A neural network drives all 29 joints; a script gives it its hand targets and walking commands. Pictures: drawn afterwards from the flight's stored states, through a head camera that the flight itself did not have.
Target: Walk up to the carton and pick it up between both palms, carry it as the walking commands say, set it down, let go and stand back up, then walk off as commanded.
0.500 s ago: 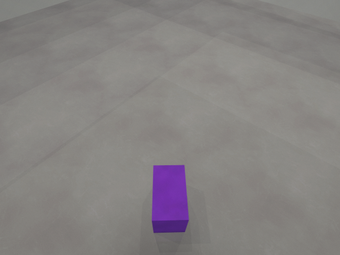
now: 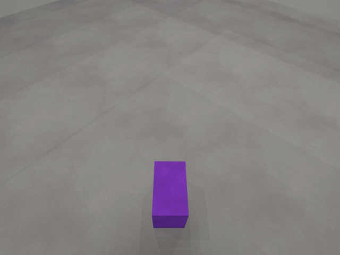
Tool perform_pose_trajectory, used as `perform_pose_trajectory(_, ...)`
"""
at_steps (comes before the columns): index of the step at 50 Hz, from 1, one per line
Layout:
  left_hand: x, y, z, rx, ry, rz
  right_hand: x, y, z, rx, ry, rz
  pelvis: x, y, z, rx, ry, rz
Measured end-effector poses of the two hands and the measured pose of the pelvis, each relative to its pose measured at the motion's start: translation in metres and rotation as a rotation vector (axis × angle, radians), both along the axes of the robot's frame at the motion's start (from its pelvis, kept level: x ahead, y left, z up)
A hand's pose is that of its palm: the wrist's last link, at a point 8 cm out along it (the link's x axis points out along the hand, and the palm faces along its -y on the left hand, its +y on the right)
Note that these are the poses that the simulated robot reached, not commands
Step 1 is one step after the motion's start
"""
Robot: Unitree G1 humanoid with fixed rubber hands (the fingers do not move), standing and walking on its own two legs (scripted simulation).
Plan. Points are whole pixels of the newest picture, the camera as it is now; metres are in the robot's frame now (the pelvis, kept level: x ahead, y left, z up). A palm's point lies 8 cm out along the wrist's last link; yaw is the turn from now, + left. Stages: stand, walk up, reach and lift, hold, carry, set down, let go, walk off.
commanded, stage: stand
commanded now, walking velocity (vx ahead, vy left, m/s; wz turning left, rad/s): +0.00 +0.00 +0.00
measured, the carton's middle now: (169, 194) +0.50 -0.02 -0.66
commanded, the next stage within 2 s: reach and lift in 1.04 s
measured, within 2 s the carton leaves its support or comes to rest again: neither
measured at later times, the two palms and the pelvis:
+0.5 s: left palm out of the picture -0.02 +0.20 -0.15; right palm out of the picture +0.02 -0.23 -0.14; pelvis +0.03 +0.00 +0.00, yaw +0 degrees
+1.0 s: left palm out of the picture -0.02 +0.21 -0.15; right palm out of the picture +0.03 -0.22 -0.14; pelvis +0.03 +0.00 +0.00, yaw +0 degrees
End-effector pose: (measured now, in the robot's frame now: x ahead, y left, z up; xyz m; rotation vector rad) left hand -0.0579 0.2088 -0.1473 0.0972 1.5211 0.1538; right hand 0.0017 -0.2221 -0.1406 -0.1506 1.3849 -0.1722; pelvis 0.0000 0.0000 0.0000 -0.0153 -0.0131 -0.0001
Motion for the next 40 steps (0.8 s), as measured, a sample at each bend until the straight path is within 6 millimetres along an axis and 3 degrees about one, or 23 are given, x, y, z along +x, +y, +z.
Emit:
perform_pose_trajectory(9, 0.0, -0.002, 0.002, 0.013, 0.001, 0.008, 0.008, -0.002, -0.001, 0.011, -0.01, 0.002, 0.005, -0.006, 0.0, 0.002, 0.009, 0.002)
perform_pose_trajectory(20, 0.023, -0.014, -0.004, -0.024, -0.018, 0.004, 0.019, -0.009, 0.004, -0.018, -0.012, -0.008, 0.02, -0.006, 0.0, 0.002, 0.011, -0.006)
perform_pose_trajectory(29, 0.04, -0.006, -0.006, -0.023, -0.023, -0.007, 0.021, 0.002, 0.004, -0.011, 0.011, -0.016, 0.029, 0.0, 0.0, 0.004, 0.009, -0.006)
perform_pose_trajectory(40, 0.039, 0.009, 0.0, 0.02, -0.009, -0.004, 0.019, 0.01, -0.001, 0.012, 0.022, -0.024, 0.032, 0.002, 0.0, 0.012, 0.004, -0.005)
